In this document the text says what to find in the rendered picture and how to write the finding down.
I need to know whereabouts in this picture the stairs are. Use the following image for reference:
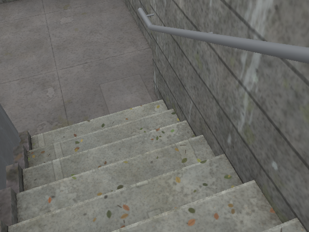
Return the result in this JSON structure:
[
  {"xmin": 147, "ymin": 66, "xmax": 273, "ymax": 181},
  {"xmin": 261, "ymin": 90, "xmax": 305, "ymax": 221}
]
[{"xmin": 8, "ymin": 100, "xmax": 307, "ymax": 232}]

